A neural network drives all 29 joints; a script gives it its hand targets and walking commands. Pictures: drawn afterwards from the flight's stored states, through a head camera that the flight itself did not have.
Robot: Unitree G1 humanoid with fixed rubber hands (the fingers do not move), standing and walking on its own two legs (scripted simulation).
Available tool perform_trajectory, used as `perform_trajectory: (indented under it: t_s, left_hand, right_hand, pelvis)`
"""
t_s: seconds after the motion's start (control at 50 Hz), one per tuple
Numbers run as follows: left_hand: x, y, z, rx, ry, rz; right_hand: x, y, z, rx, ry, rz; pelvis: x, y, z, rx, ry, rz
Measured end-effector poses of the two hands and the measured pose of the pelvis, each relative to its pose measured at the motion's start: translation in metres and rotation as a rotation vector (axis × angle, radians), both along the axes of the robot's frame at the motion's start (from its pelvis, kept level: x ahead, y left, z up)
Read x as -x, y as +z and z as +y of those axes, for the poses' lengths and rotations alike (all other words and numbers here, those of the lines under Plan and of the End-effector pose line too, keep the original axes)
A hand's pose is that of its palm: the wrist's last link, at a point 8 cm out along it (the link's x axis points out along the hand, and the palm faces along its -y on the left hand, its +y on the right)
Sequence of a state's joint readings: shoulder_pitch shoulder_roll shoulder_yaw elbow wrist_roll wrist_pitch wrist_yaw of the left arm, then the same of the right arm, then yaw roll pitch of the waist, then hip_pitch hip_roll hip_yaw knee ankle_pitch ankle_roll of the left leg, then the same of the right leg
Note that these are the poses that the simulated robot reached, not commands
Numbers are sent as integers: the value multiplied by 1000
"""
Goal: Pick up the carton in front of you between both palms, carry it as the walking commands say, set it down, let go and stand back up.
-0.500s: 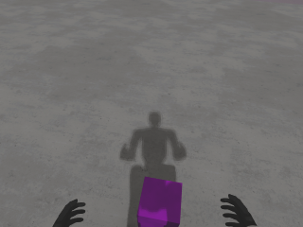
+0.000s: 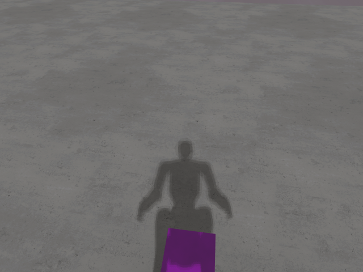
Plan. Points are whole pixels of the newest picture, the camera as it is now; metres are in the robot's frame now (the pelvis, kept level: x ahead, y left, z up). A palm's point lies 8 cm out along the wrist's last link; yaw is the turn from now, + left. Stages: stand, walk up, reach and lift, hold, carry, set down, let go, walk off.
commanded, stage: stand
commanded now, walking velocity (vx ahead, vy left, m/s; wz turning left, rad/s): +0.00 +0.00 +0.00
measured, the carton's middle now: (189, 264) +0.35 -0.02 -0.64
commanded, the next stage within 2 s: none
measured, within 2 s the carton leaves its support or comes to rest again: neither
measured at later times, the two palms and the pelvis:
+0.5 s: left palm out of the picture +0.02 +0.24 -0.12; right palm out of the picture -0.01 -0.26 -0.14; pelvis +0.00 -0.01 +0.00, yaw -1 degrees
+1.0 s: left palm out of the picture -0.05 +0.22 -0.13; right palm out of the picture -0.08 -0.22 -0.14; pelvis -0.02 +0.00 +0.01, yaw -2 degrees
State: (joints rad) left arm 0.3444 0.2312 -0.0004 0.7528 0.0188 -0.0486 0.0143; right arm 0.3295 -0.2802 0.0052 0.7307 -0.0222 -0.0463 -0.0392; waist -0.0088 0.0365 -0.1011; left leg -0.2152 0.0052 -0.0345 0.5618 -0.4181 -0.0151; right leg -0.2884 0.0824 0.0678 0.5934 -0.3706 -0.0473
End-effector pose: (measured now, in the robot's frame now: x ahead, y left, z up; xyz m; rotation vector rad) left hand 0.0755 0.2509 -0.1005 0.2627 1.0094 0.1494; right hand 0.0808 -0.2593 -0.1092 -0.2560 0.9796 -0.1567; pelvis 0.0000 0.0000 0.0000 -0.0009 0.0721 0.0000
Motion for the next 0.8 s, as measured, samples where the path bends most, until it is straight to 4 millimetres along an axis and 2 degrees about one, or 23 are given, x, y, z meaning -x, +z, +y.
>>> perform_trajectory:
  t_s: [0.12,0.24,0.4,0.6,0.8]
  left_hand:
    - [-1,-6,-7,6,4,30]
    - [9,-10,-7,-2,15,79]
    - [36,-15,-8,-6,30,167]
    - [74,-21,-14,10,52,277]
    - [104,-26,-21,34,71,357]
  right_hand:
    - [15,-8,-6,6,-26,73]
    - [36,-15,-9,6,-48,153]
    - [71,-23,-7,-9,-77,263]
    - [115,-28,5,-38,-109,385]
    - [146,-31,21,-68,-125,464]
  pelvis:
    - [-5,-2,-4,-2,-5,-3]
    - [-5,-1,-6,-6,-11,-12]
    - [-1,1,-8,-8,-20,-32]
    - [7,4,-7,-8,-29,-59]
    - [15,6,-4,-6,-35,-77]
